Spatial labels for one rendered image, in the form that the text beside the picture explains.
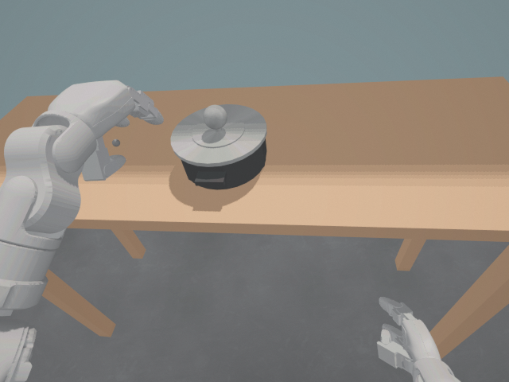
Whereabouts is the lid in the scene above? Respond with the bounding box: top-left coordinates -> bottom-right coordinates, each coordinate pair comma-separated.
171,104 -> 267,167

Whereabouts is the robot left upper arm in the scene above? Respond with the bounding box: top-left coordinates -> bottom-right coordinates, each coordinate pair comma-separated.
0,318 -> 37,382

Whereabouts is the table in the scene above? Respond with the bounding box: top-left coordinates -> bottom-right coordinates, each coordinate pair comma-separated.
0,76 -> 509,359

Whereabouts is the robot right forearm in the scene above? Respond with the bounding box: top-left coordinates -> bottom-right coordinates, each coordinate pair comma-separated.
412,357 -> 460,382

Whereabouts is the knob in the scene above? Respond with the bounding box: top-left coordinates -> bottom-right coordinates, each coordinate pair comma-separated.
203,105 -> 227,130

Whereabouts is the robot left hand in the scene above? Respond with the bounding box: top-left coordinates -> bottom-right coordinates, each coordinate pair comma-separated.
48,80 -> 164,181

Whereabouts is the pot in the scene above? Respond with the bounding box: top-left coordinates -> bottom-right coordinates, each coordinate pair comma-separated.
181,139 -> 266,189

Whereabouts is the robot left forearm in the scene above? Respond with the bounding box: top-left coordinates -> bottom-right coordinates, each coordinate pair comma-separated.
0,110 -> 97,316

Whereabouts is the robot right hand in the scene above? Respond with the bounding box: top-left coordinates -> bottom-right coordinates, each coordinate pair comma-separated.
377,297 -> 441,376

